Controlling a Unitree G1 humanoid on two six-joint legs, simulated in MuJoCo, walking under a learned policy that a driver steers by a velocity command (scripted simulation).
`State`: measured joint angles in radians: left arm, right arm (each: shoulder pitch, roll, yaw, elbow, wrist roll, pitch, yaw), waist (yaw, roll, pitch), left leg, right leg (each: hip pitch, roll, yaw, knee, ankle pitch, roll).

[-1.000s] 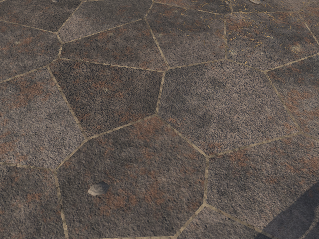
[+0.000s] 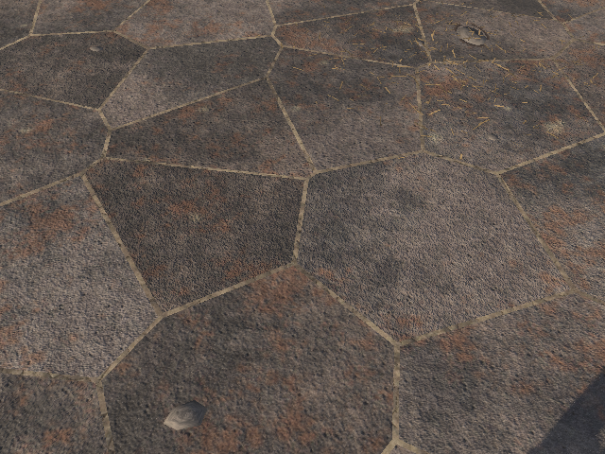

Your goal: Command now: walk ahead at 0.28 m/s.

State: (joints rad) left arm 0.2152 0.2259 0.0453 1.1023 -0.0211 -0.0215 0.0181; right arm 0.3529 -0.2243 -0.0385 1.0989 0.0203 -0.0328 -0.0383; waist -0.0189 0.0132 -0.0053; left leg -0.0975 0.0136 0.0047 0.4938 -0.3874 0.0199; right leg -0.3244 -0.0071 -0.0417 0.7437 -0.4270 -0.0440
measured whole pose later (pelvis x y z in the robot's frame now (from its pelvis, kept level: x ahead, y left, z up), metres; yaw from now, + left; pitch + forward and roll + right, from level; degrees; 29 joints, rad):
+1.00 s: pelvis +0.49 +0.02 +0.00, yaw -11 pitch +1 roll +3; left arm 0.11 0.23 0.07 0.90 -0.02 -0.05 -0.02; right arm 0.32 -0.23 -0.06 1.02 -0.01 -0.10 -0.02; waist -0.06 -0.03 0.01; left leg 0.07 -0.05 0.25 0.20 -0.28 0.03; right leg -0.70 -0.12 0.02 0.73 0.06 -0.05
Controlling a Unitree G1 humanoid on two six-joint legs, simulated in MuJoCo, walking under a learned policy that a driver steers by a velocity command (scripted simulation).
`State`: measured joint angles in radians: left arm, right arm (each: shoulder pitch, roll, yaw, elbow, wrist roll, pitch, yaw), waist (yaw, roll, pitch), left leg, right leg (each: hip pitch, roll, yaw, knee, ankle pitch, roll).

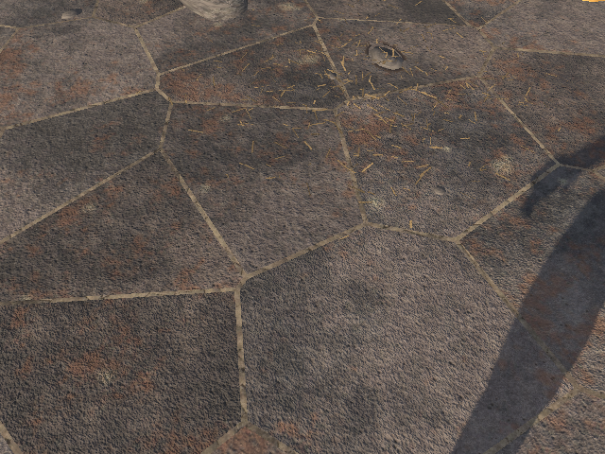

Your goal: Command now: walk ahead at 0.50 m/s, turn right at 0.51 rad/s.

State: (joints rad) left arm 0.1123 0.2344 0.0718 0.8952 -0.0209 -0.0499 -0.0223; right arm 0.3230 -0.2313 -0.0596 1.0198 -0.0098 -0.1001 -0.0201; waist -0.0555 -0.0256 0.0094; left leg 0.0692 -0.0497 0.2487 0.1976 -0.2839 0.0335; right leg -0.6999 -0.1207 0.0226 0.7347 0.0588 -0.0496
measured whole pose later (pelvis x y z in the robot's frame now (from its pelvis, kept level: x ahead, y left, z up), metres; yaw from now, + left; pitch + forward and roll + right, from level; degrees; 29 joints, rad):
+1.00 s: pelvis +0.44 -0.06 -0.01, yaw -19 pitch +0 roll +1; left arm 0.26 0.23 0.05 0.87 0.02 0.01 0.04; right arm 0.14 -0.22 -0.02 0.89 -0.01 -0.02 0.00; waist -0.01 0.01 0.01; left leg -0.34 -0.02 0.03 0.50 -0.16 0.02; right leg -0.26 -0.03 0.05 0.57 -0.31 0.03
